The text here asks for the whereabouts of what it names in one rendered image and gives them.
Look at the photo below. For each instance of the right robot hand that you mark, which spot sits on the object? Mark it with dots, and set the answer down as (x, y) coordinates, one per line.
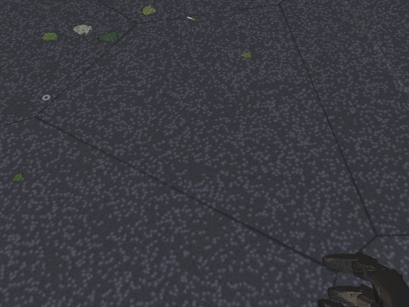
(389, 288)

